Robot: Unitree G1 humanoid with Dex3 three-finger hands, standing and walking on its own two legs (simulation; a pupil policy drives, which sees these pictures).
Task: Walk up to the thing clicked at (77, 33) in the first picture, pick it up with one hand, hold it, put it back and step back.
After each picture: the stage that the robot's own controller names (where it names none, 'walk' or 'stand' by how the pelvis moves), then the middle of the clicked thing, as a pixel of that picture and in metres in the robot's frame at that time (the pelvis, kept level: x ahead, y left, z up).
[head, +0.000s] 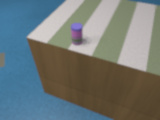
stand; (77, 34) +0.78 +0.05 -0.06
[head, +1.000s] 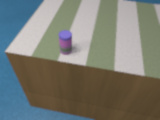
walk; (65, 43) +0.66 +0.08 -0.05
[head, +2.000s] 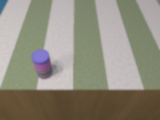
stand; (42, 64) +0.46 +0.18 -0.02
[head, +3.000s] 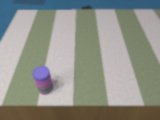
stand; (43, 80) +0.42 +0.18 -0.04
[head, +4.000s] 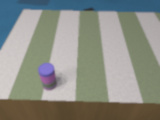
stand; (48, 77) +0.46 +0.17 -0.06
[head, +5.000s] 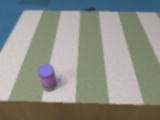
stand; (48, 78) +0.45 +0.17 -0.06
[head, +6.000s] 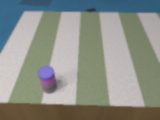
stand; (48, 80) +0.44 +0.17 -0.06
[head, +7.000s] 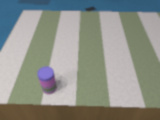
stand; (47, 80) +0.44 +0.17 -0.06
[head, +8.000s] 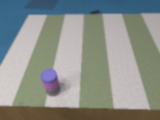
rise first; (51, 83) +0.43 +0.18 -0.06
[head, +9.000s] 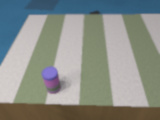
go down; (51, 80) +0.44 +0.18 -0.06
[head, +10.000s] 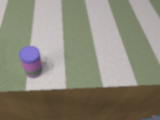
go down; (31, 62) +0.46 +0.16 -0.02
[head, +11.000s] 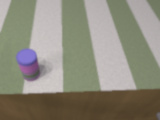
go down; (29, 65) +0.45 +0.17 +0.00
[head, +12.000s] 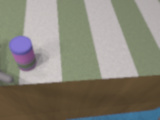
close in; (24, 54) +0.46 +0.18 +0.02
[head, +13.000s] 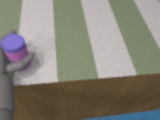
close; (17, 53) +0.46 +0.18 +0.04
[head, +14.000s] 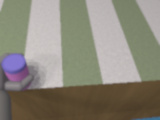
lift; (18, 73) +0.40 +0.20 +0.03
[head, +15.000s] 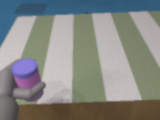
lift; (29, 80) +0.32 +0.17 +0.14
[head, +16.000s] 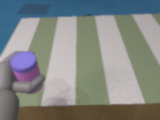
hold; (28, 73) +0.33 +0.17 +0.16
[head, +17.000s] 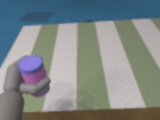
hold; (35, 76) +0.33 +0.16 +0.15
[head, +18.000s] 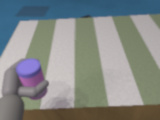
crouch; (33, 79) +0.33 +0.17 +0.13
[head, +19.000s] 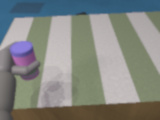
crouch; (25, 61) +0.40 +0.19 +0.13
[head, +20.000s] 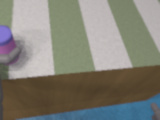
lower; (4, 46) +0.48 +0.20 +0.03
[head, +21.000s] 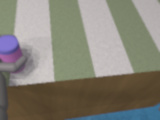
lower; (11, 55) +0.46 +0.19 +0.04
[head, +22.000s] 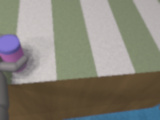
lower; (12, 54) +0.46 +0.19 +0.03
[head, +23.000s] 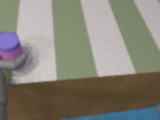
lower; (12, 52) +0.46 +0.19 +0.04
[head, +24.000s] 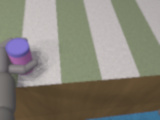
open; (21, 57) +0.45 +0.18 +0.03
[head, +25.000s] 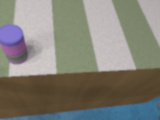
rise; (14, 46) +0.46 +0.18 +0.04
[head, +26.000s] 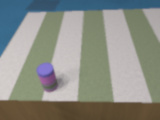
sink last; (48, 77) +0.44 +0.18 -0.01
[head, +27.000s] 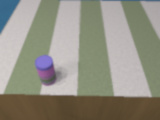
stand; (46, 71) +0.44 +0.17 +0.00
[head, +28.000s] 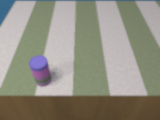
stand; (41, 71) +0.44 +0.18 +0.01
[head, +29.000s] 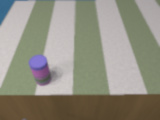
stand; (41, 70) +0.44 +0.19 +0.01
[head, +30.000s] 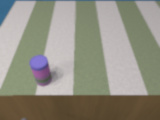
stand; (41, 71) +0.44 +0.18 +0.01
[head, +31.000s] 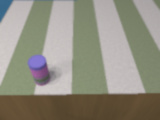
stand; (40, 70) +0.44 +0.18 +0.00
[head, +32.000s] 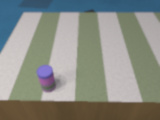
stand; (47, 79) +0.45 +0.18 -0.06
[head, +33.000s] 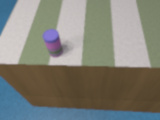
walk; (53, 44) +0.55 +0.17 -0.04
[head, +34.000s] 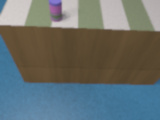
walk; (55, 9) +0.81 +0.16 -0.04
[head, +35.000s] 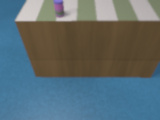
stand; (59, 8) +1.06 +0.23 -0.04
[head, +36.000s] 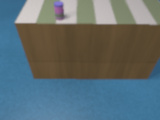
stand; (59, 11) +1.06 +0.19 -0.06
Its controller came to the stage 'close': yes
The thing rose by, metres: 0.21
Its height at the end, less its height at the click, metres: +0.00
